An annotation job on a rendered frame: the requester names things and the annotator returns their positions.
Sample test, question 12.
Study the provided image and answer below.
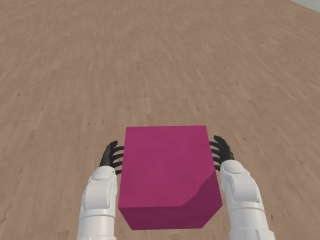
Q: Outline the robot left hand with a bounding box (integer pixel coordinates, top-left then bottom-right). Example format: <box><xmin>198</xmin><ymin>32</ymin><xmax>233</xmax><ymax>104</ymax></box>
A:
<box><xmin>99</xmin><ymin>140</ymin><xmax>124</xmax><ymax>175</ymax></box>

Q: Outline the robot right forearm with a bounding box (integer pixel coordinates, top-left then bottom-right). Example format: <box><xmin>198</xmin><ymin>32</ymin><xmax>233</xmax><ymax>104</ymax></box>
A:
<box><xmin>220</xmin><ymin>160</ymin><xmax>276</xmax><ymax>240</ymax></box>

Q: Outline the robot left forearm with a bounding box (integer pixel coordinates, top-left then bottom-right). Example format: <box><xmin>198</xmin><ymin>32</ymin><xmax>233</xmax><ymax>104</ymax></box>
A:
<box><xmin>76</xmin><ymin>165</ymin><xmax>118</xmax><ymax>240</ymax></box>

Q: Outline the carton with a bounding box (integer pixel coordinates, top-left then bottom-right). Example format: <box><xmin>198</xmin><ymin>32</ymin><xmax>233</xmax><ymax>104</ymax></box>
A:
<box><xmin>118</xmin><ymin>125</ymin><xmax>223</xmax><ymax>231</ymax></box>

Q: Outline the robot right hand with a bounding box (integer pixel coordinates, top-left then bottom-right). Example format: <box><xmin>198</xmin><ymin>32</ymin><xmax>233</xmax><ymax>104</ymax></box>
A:
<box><xmin>209</xmin><ymin>135</ymin><xmax>235</xmax><ymax>172</ymax></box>

